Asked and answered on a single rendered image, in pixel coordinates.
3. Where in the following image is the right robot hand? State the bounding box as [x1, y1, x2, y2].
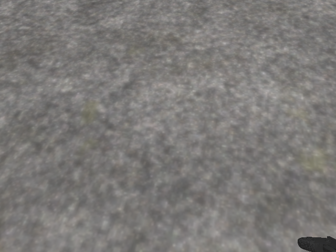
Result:
[298, 236, 336, 252]

